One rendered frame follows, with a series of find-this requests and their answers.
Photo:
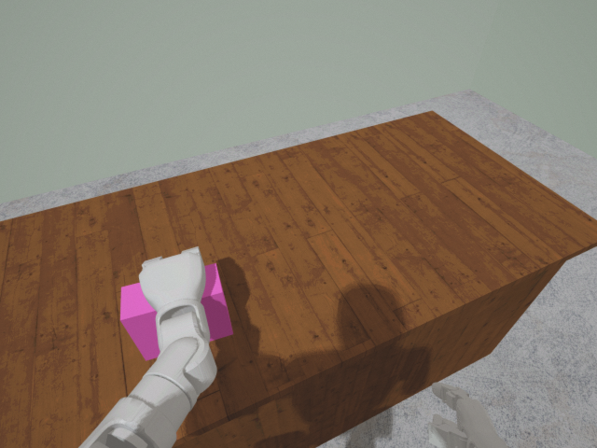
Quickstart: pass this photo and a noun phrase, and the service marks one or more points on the left robot forearm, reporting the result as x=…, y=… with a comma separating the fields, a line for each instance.
x=150, y=416

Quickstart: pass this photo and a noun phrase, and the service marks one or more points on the robot right hand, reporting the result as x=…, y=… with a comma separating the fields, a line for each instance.
x=472, y=418

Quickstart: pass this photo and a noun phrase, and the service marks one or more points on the table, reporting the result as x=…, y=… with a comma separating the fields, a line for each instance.
x=358, y=269

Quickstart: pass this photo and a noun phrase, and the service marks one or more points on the sponge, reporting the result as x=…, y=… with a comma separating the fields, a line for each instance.
x=139, y=318

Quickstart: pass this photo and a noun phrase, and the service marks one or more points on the robot left hand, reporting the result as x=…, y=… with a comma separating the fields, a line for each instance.
x=175, y=278

